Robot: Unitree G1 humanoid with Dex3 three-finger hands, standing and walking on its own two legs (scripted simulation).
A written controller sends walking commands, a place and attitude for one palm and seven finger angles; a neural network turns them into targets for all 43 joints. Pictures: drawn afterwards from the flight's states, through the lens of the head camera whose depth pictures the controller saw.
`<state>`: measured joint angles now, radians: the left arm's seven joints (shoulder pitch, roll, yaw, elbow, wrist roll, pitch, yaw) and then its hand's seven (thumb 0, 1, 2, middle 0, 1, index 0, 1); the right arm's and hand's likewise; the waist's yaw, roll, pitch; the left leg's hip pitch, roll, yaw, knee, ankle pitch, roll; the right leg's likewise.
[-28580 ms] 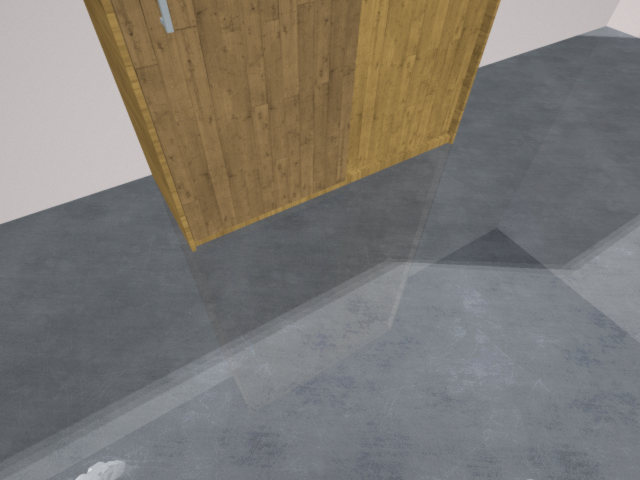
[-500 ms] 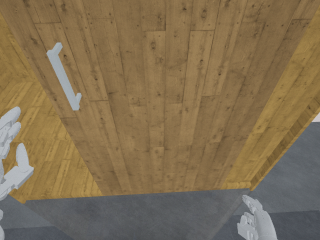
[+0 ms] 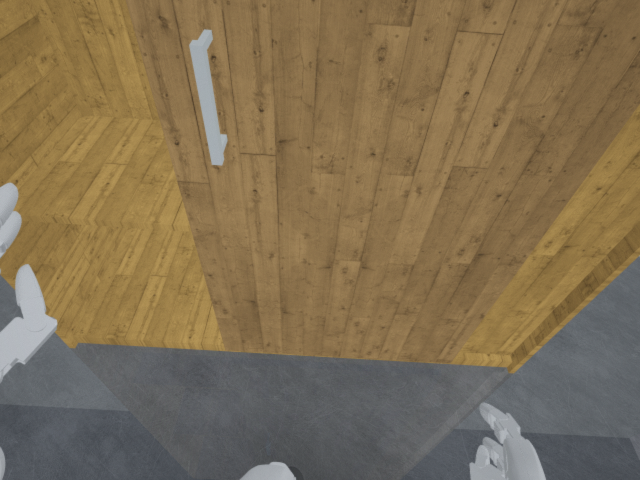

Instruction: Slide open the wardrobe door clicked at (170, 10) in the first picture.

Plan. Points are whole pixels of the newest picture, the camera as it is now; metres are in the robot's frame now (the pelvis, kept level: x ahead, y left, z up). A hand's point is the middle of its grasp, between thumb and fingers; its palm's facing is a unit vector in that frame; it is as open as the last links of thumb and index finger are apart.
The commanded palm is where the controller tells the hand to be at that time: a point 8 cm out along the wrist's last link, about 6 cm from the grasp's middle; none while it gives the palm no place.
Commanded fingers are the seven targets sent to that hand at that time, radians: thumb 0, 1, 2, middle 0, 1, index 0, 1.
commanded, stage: step back with the hand held close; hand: left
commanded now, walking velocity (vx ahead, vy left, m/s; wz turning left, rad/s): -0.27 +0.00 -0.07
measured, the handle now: (212, 102) +0.56 +0.24 +0.18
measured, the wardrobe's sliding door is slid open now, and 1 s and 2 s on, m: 0.50 0.50 0.50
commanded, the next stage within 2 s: stop stepping back and stand still in 0.30 s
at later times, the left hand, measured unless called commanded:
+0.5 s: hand out of the picture +0.11 +0.30 +0.18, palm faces +0.39 -0.83 -0.39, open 7.4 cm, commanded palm +0.05 +0.33 +0.19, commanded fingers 0.00 0.90 0.90 -0.20 -0.30 -0.20 -0.30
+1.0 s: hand out of the picture +0.04 +0.29 +0.19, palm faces +0.31 -0.86 -0.41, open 7.4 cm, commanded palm -0.01 +0.34 +0.19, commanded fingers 0.00 0.90 0.90 -0.20 -0.30 -0.20 -0.30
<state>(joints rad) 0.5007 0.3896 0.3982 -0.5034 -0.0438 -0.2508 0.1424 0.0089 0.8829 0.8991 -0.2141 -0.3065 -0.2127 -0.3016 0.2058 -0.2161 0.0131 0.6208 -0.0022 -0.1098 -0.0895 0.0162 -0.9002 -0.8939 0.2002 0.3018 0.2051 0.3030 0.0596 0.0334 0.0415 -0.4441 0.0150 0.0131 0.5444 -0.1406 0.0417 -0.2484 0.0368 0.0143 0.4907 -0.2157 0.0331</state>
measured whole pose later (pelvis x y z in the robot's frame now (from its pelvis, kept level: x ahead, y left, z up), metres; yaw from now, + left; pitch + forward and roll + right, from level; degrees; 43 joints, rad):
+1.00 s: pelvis -0.19 +0.06 +0.01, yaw -6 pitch -3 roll -2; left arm 0.56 0.42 0.40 -0.51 -0.04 -0.17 0.14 0.01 0.89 0.90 -0.21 -0.31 -0.21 -0.30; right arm 0.33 -0.17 0.03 0.64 -0.02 -0.13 -0.06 0.02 -0.90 -0.89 0.20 0.30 0.20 0.30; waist -0.04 -0.01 -0.03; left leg -0.31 0.01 0.04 0.47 -0.21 0.03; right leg -0.22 0.09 -0.09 0.61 -0.48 -0.05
